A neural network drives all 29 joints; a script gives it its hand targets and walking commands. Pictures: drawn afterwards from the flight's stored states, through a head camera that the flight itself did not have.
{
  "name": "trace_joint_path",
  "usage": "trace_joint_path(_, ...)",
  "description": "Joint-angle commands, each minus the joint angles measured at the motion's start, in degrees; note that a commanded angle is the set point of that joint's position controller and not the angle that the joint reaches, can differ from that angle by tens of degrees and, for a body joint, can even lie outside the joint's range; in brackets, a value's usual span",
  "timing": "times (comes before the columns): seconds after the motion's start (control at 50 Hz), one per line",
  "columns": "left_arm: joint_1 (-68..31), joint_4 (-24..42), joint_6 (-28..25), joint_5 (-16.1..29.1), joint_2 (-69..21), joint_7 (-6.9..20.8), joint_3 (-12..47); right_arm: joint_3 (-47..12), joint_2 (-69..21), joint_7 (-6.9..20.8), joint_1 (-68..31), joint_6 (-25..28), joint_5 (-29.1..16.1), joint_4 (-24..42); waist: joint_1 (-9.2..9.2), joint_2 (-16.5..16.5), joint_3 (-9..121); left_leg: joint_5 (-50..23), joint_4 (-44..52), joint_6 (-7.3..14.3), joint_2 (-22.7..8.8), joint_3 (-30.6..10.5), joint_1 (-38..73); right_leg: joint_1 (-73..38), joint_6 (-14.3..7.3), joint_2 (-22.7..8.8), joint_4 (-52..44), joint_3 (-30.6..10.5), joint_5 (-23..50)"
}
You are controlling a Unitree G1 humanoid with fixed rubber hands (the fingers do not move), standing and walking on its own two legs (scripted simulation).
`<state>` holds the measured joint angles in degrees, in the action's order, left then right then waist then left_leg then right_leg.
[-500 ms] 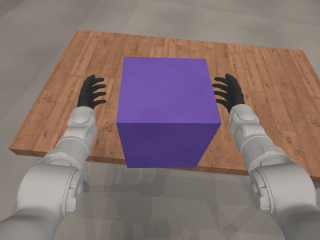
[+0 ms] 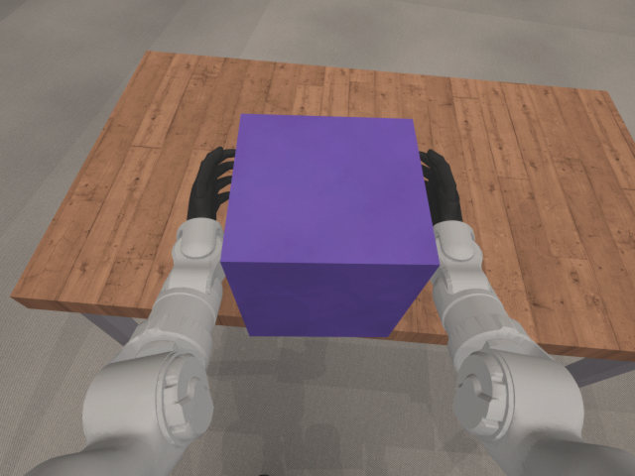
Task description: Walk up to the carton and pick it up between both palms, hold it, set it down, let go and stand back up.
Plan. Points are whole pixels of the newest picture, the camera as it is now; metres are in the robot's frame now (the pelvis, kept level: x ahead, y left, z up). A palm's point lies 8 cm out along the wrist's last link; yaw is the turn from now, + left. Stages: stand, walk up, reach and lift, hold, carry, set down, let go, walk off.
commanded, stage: reach and lift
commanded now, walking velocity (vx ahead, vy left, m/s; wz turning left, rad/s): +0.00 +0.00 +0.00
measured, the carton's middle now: (322, 238) +0.43 +0.00 +0.01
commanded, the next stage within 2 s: none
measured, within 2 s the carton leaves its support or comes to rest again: leaves its support in 1.12 s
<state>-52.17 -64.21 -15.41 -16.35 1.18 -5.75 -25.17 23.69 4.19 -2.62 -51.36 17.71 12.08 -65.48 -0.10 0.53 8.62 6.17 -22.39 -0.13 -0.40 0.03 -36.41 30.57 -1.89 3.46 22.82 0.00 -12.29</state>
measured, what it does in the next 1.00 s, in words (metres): stands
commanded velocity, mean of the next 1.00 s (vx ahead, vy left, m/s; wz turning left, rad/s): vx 0.00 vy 0.00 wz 0.00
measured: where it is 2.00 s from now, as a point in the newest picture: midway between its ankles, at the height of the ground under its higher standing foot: outside the picture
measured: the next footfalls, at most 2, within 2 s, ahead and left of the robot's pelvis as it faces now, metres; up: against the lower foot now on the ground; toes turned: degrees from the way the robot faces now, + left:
none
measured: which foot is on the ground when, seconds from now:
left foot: down 0.00-1.00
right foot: down 0.00-1.00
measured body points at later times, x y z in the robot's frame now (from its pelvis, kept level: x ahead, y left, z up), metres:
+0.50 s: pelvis -0.01 +0.00 +0.00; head +0.07 +0.01 +0.45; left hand +0.43 +0.15 +0.05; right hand +0.43 -0.16 +0.06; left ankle +0.02 +0.12 -0.74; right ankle -0.04 -0.09 -0.74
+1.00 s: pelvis +0.00 +0.00 +0.00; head +0.08 +0.01 +0.45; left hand +0.44 +0.15 +0.05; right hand +0.43 -0.16 +0.06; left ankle +0.02 +0.12 -0.74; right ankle -0.04 -0.09 -0.74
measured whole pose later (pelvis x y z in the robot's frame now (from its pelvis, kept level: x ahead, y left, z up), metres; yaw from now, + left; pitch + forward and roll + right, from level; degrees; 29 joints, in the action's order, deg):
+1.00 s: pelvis +0.00 +0.00 +0.00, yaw +0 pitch +15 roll +0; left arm -48.5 -60.6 -11.0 -21.3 -1.4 -5.2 -28.4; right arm 31.2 -0.1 -2.1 -47.1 14.0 20.3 -60.6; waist -0.1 0.9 5.6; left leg 6.6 -22.3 -0.1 -0.4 0.0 -30.5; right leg 24.7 -1.9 3.5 22.8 0.0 -12.8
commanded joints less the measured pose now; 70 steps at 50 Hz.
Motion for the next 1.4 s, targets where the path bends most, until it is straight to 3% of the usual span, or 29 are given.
trace_joint_path(0.0,-19.5,3.9,0.1,-5.6,-30.4,6.9,9.0,-4.8,-31.9,8.8,-19.1,0.5,14.3,4.7,2.58,-0.6,33.6,-26.6,-3.3,-1.4,-3.6,3.3,43.5,-3.9,4.1,-3.8,-2.1,4.8,29.4)
trace_joint_path(0.08,-20.5,4.8,0.9,-5.7,-29.9,7.1,8.4,-4.5,-33.3,8.5,-20.4,-0.2,14.8,6.6,2.38,1.2,32.2,-21.8,-1.7,-0.6,-3.0,4.3,39.4,-9.2,4.6,-4.2,-1.8,3.9,31.3)
trace_joint_path(0.32,-24.4,7.3,1.4,-6.2,-29.1,6.3,7.0,-3.5,-34.7,8.7,-24.0,-0.3,15.3,10.2,2.19,1.6,33.3,-14.0,1.1,-0.5,-2.1,6.1,32.0,-18.0,4.7,-4.4,-1.7,3.6,29.7)
trace_joint_path(0.5,-25.5,8.4,2.0,-6.4,-29.6,5.7,6.5,-2.2,-34.6,9.0,-25.1,-0.3,16.1,10.1,2.39,0.5,33.9,-14.8,0.7,-0.8,-2.4,6.0,33.9,-15.6,4.1,-4.1,-2.5,4.4,25.4)
trace_joint_path(0.7,-24.8,8.8,2.1,-6.4,-30.2,5.5,6.5,-2.8,-35.1,9.0,-25.3,0.4,16.3,9.9,2.73,0.6,34.8,-16.6,0.3,-0.7,-2.6,5.9,33.7,-15.5,3.9,-3.9,-2.4,4.5,26.3)
trace_joint_path(0.92,-24.1,8.8,1.5,-5.9,-30.8,5.5,7.7,-4.6,-36.0,8.6,-25.4,1.5,15.8,9.3,3.15,0.9,36.5,-18.4,-0.2,-0.6,-2.6,5.8,32.0,-16.9,4.1,-3.8,-1.5,4.2,30.2)
trace_joint_path(1.06,-25.3,9.6,-0.9,-5.4,-32.3,5.2,10.0,-7.2,-36.8,7.7,-27.6,5.7,16.2,10.1,3.21,1.4,41.6,-22.2,-1.3,-0.9,-2.6,5.6,31.6,-18.8,4.4,-3.8,-0.4,4.4,36.3)
trace_joint_path(1.24,-24.7,7.9,-4.2,-6.9,-32.5,6.4,10.0,-8.8,-35.7,6.5,-27.9,11.4,17.2,8.7,2.48,3.3,40.9,-20.4,0.2,-0.6,-2.3,6.6,26.9,-25.2,5.1,-4.6,1.0,4.2,42.6)
trace_joint_path(1.3,-23.5,6.7,-4.6,-7.0,-32.3,6.7,10.0,-8.3,-34.5,6.4,-27.0,12.2,17.3,7.0,2.20,2.8,39.1,-19.2,0.9,-0.7,-2.3,6.9,27.2,-25.2,4.9,-4.5,0.5,4.4,40.8)
trace_joint_path(1.38,-21.2,6.1,-2.6,-6.3,-32.7,6.8,11.6,-8.0,-32.5,6.2,-24.6,10.5,16.4,5.2,1.99,1.2,34.2,-16.5,1.9,-0.9,-2.6,6.8,29.5,-21.7,4.0,-3.9,-1.4,4.8,32.9)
